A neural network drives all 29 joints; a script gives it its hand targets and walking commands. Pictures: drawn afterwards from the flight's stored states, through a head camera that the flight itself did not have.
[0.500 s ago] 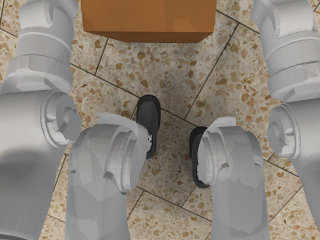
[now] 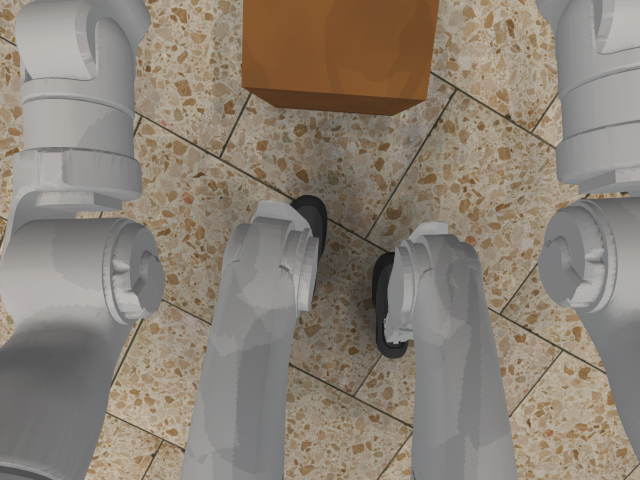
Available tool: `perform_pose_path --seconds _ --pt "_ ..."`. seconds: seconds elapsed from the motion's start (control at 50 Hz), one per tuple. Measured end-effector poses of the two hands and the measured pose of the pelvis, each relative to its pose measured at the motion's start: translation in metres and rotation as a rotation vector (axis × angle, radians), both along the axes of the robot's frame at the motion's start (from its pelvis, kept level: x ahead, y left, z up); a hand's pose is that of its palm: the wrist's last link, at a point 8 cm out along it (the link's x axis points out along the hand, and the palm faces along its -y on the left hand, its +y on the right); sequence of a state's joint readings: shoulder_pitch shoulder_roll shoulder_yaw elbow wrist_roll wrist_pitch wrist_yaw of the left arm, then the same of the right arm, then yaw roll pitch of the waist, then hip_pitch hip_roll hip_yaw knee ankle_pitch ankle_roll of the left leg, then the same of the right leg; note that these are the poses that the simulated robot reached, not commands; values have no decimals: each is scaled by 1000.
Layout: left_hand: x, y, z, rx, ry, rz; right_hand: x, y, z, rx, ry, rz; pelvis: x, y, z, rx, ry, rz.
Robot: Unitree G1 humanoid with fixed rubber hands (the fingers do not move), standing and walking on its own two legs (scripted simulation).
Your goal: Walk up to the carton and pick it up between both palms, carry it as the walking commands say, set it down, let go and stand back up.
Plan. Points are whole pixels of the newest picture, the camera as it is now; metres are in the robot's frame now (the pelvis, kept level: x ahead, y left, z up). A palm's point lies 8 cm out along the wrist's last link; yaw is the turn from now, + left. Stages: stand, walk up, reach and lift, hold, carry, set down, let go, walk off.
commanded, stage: set down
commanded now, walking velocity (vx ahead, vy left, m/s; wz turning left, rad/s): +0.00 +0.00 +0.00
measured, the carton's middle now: (340, 21) +0.56 +0.06 -0.34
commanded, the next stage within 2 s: let go in 0.70 s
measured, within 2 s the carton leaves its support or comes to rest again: neither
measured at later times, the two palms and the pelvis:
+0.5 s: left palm out of the picture +0.55 +0.24 +0.04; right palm out of the picture +0.60 -0.12 +0.04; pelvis +0.01 +0.00 +0.13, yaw +0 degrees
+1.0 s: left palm out of the picture +0.44 +0.26 +0.08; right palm out of the picture +0.49 -0.16 +0.09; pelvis +0.02 +0.02 +0.20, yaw +0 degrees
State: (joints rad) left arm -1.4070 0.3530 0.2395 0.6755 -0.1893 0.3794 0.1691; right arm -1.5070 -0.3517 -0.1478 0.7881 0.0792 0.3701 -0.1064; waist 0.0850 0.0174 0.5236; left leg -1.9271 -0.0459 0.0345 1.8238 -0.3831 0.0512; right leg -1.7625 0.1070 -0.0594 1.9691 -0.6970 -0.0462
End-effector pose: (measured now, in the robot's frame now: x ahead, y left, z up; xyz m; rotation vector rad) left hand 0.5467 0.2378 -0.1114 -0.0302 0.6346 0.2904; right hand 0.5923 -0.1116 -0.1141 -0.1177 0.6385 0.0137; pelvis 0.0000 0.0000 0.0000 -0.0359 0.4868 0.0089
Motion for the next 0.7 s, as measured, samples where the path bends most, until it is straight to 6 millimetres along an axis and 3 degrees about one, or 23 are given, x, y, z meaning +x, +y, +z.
perform_pose_path --seconds 0.2,0.52,0.62,0.7 --pt "5 0 55 -7 -6 -12 9 -10 58 -16 3 4 7 3 54 -11 1 1" --pt "4 6 153 7 -30 -14 11 -10 156 -7 -18 25 12 5 135 -11 -34 5" --pt "-4 8 160 23 31 -17 12 -10 178 2 -26 30 12 7 155 -13 -39 5" --pt "-5 7 165 27 33 -25 8 -11 182 -14 -9 33 11 9 163 -17 -41 7"
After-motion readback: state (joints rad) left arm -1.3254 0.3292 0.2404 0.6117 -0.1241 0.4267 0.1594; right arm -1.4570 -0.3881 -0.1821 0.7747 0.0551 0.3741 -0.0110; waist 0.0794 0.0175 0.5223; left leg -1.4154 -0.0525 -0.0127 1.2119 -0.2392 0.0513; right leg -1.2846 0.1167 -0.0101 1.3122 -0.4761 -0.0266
